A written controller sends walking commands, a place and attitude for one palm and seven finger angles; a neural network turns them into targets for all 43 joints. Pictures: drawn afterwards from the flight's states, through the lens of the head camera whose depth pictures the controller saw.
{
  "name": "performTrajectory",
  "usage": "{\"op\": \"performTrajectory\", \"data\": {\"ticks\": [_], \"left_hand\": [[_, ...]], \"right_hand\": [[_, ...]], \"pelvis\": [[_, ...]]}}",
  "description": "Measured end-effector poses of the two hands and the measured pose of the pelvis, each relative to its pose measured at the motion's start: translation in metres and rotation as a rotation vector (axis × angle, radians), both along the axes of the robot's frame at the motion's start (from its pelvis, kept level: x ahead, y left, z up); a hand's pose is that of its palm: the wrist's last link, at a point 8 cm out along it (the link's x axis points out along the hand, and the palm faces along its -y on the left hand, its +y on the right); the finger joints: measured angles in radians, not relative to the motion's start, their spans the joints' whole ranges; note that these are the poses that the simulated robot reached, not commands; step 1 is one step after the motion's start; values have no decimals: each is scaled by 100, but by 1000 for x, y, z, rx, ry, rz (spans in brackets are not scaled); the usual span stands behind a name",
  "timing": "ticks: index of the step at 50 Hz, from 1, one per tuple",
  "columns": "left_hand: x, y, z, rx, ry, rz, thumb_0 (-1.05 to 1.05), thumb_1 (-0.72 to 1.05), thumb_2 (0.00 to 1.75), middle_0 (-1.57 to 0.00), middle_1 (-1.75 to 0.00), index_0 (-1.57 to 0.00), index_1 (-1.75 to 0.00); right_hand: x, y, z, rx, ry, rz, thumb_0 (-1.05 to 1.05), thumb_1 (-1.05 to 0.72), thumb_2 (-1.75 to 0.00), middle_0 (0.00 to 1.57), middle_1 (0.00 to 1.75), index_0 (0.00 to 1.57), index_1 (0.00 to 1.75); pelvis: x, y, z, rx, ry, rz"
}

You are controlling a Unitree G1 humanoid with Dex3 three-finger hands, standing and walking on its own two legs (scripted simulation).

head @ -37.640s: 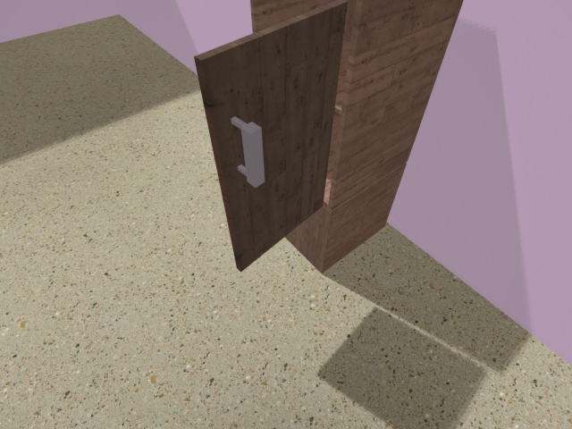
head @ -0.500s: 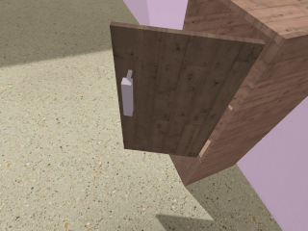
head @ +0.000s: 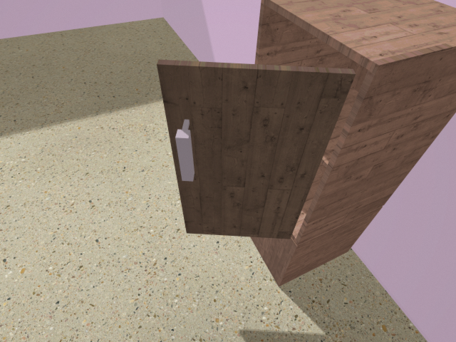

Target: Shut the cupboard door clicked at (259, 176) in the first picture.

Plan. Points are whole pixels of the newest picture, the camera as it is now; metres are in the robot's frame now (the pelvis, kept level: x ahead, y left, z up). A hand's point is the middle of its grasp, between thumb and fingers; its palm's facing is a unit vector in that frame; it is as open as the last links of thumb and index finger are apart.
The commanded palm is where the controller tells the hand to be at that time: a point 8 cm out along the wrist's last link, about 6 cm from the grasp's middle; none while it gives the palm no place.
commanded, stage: come to a stop and stand still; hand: left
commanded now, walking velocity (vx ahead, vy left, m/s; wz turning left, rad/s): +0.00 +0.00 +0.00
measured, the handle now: (187, 150) +0.48 +0.12 +0.06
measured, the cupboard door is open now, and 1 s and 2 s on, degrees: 62 62 62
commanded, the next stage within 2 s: look again from close up in 0.04 s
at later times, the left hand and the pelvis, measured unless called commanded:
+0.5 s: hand out of the picture -0.03 +0.18 -0.18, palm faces +0.03 -0.98 -0.22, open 7.4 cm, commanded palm none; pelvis -0.03 +0.00 -0.01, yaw +1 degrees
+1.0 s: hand out of the picture -0.06 +0.16 -0.19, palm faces +0.02 -0.99 -0.16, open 7.4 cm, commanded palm none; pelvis -0.02 -0.01 -0.01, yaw +0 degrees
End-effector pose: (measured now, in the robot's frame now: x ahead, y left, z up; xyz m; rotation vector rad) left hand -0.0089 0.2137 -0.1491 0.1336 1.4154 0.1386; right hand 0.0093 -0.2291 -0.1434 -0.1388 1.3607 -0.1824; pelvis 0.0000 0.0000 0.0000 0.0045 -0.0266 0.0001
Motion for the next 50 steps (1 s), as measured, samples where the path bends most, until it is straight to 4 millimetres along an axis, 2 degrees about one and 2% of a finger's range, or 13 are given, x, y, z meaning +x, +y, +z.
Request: {"op": "performTrajectory", "data": {"ticks": [7, 12, 16, 21, 36, 43, 50], "left_hand": [[-8, -13, -4, -29, 16, -2, 1, 92, 90, -20, -29, -20, -30], [-15, -10, -4, -4, -9, -30, 1, 92, 90, -20, -30, -20, -30], [-20, -1, -4, 18, -31, -20, 1, 91, 90, -20, -30, -20, -30], [-22, 10, -3, 39, -66, -15, 1, 91, 90, -20, -29, -20, -30], [-40, 22, -5, 28, -64, -4, 1, 91, 90, -20, -29, -20, -30], [-50, 17, -9, 8, -18, 2, 1, 91, 90, -20, -29, -20, -30], [-58, -3, -10, -14, 41, 7, 1, 91, 90, -20, -29, -20, -30]], "right_hand": [[-52, -1, 4, -5, 121, -35, 0, -91, -90, 20, 30, 20, 30], [-65, 4, -2, 9, 111, -19, 0, -91, -90, 20, 30, 20, 30], [-60, 11, -9, 26, 64, -11, 0, -91, -90, 20, 30, 20, 30], [-42, 18, -14, 47, -5, 11, 0, -90, -90, 20, 30, 20, 30], [-13, -6, 5, -41, -89, 59, 1, -91, -90, 20, 30, 20, 30], [-12, -8, 6, -46, -65, 56, 0, -90, -90, 20, 30, 20, 30], [-17, -15, -1, -31, -35, 20, 0, -90, -90, 20, 30, 20, 30]], "pelvis": [[-4, -6, 1, -1, -2, -1], [-14, -3, -4, -20, 4, 9], [-20, -1, -8, -19, -11, 16], [-28, 2, -10, -14, -12, 19], [-35, 7, -7, -15, 0, 17], [-31, 5, -8, -11, 9, 13], [-22, -10, -10, -11, 19, -6]]}}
